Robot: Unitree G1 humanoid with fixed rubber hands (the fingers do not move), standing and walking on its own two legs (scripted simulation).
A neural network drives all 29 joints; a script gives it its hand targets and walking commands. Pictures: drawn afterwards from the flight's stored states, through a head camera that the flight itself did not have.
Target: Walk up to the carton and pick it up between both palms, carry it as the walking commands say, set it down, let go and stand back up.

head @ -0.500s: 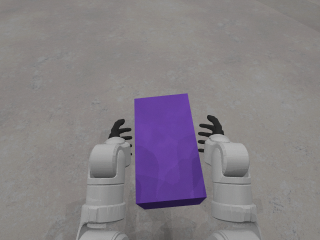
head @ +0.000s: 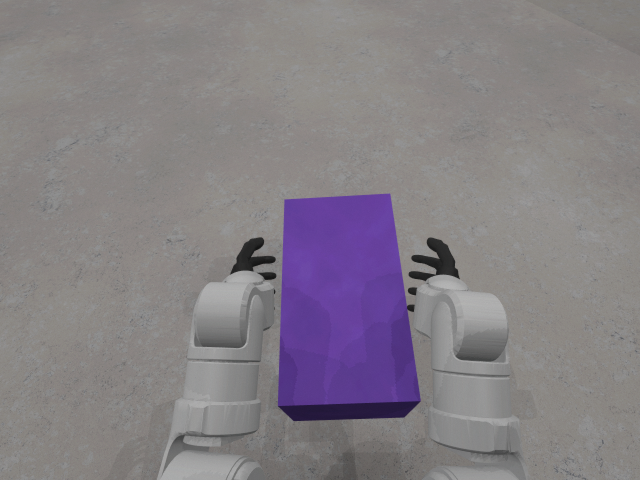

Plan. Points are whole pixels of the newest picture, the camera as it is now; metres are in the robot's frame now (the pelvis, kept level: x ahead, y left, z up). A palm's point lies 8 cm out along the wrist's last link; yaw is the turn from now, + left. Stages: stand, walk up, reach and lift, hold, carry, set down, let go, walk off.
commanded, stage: carry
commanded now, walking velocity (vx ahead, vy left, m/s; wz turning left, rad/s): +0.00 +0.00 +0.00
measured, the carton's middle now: (342, 305) +0.36 -0.02 -0.03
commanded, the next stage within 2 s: none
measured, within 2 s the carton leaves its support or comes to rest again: neither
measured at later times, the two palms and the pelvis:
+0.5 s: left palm (215, 299) +0.31 +0.13 +0.08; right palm (418, 293) +0.31 -0.10 +0.09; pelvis +0.00 +0.02 +0.00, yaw -1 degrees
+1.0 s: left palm (204, 318) +0.28 +0.14 +0.09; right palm (418, 312) +0.28 -0.10 +0.09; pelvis -0.02 +0.02 +0.00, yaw +0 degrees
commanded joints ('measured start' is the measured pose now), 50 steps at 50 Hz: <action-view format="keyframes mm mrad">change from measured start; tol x4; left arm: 1 -486 -1067 -543 -104 -444 -29 -395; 5 -503 -1063 -574 -152 -449 -30 -388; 17 -462 -1069 -596 -92 -466 -20 -402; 50 -495 -1038 -534 -17 -427 -51 -415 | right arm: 1 -522 1124 590 0 445 -15 505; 13 -420 1105 573 -2 407 -30 497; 50 -474 1084 528 67 377 -69 512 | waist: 1 33 -62 -500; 6 22 -40 -523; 30 31 -21 -344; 50 31 -31 -350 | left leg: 1 127 83 -57 8 528 11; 3 150 88 -48 45 599 5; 8 124 56 -34 55 472 0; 13 183 83 -41 56 653 16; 16 188 96 -48 54 688 28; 19 174 101 -54 45 641 37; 26 98 93 -79 -19 321 47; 30 61 93 -92 -58 220 52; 50 23 81 -94 -55 189 57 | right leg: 1 317 -139 110 33 652 7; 8 329 -152 139 62 815 -18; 16 199 -100 115 61 470 23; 28 189 -118 152 -25 168 17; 50 199 -130 154 -42 181 15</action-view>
